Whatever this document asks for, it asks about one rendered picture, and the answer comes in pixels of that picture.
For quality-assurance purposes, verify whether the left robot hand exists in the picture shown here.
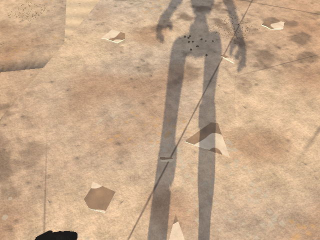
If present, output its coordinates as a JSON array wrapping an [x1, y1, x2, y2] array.
[[35, 230, 78, 240]]

